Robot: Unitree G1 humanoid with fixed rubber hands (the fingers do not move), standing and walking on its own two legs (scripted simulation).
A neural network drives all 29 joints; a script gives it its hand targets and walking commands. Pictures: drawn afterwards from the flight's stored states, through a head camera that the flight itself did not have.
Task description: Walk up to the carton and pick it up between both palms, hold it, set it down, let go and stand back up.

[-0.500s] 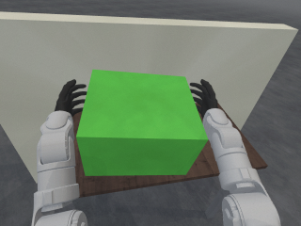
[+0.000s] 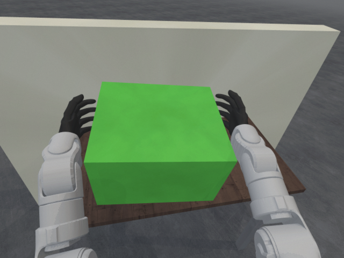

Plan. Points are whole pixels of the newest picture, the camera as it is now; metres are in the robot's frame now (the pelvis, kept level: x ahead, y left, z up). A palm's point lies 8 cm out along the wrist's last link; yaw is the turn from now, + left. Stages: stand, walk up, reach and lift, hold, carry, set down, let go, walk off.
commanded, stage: hold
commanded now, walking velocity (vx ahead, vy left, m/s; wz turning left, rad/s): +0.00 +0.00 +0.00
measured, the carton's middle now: (157, 141) +0.36 +0.01 +0.13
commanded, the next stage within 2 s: none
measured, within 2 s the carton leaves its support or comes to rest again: neither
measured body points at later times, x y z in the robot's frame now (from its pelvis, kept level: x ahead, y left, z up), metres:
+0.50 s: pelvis -0.01 +0.01 +0.00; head -0.05 +0.04 +0.45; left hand +0.36 +0.20 +0.17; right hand +0.37 -0.17 +0.18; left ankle +0.04 +0.12 -0.75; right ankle -0.02 -0.10 -0.75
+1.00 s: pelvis +0.00 +0.00 +0.00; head -0.05 +0.03 +0.45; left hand +0.35 +0.19 +0.18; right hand +0.37 -0.17 +0.19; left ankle +0.04 +0.12 -0.75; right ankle -0.02 -0.10 -0.75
